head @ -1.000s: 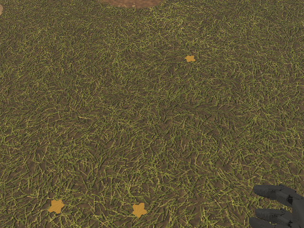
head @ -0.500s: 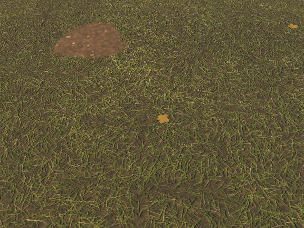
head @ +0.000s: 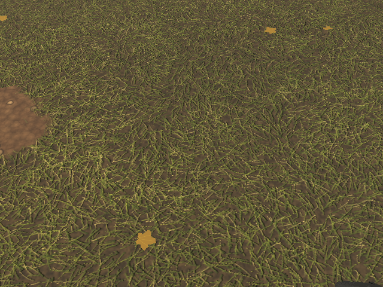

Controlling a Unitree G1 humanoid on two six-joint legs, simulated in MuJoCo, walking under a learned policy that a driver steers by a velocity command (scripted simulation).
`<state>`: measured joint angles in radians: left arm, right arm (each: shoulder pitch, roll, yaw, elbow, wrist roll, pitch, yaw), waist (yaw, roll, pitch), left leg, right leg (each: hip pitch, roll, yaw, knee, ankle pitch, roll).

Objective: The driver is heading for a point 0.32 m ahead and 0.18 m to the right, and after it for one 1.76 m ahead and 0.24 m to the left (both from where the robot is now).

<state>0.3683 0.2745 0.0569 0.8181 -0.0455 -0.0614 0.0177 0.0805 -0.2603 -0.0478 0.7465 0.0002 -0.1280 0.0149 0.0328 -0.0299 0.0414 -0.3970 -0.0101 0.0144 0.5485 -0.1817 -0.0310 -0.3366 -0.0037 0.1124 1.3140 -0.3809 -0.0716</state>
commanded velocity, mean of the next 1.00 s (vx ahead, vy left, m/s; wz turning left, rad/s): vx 0.99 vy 0.00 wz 0.09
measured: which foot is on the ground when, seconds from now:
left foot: down 0.00-0.34, up 0.36-0.82, down 0.84-1.00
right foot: up 0.00-0.34, down 0.36-0.82, up 0.84-1.00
